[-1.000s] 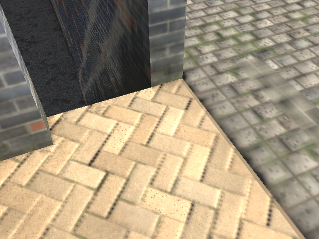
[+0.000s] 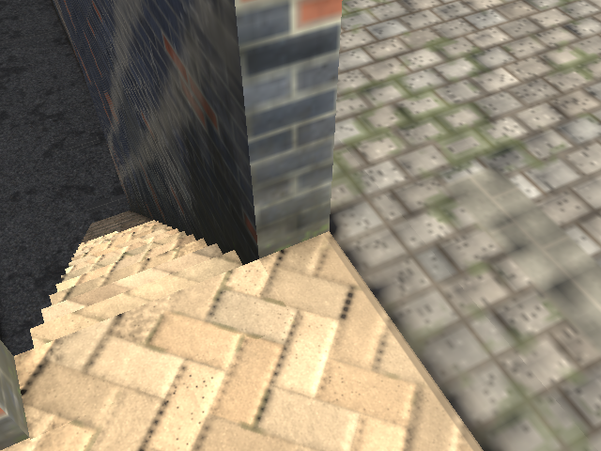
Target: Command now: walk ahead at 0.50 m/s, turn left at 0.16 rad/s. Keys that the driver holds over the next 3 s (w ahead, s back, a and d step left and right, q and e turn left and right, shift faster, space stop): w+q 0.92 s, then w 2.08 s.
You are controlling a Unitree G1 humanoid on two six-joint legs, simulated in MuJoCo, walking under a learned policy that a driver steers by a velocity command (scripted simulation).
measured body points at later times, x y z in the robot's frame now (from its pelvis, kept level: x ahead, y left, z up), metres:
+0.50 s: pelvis +0.28 -0.03 +0.00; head +0.30 -0.02 +0.45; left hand +0.22 +0.24 -0.14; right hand +0.50 -0.24 -0.11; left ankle +0.41 +0.16 -0.68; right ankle +0.23 -0.15 -0.74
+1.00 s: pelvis +0.53 +0.11 +0.00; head +0.56 +0.14 +0.44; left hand +0.56 +0.43 -0.10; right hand +0.72 -0.11 -0.12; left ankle +0.46 +0.15 -0.74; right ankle +0.77 +0.04 -0.69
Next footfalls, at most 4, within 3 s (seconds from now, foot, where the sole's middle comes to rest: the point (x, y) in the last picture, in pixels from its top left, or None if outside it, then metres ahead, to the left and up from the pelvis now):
0.12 right None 0.27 -0.15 -0.78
0.66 left None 0.50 0.17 -0.78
1.12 right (238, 328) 0.81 0.12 -0.78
1.56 left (101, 358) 0.76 0.45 -0.78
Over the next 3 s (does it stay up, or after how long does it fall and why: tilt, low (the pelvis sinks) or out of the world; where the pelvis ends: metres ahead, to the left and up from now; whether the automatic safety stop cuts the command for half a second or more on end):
stays up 1.49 0.57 -0.76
